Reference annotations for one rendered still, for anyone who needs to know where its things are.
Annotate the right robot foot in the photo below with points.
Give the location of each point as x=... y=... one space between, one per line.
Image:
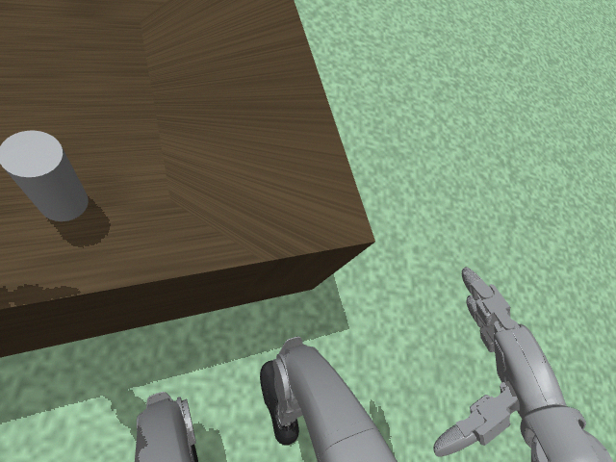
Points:
x=285 y=435

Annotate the can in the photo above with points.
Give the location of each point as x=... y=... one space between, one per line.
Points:
x=38 y=165

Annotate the right robot arm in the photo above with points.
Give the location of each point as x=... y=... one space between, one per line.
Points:
x=555 y=434

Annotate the right robot hand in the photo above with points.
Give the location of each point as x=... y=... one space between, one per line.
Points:
x=527 y=379

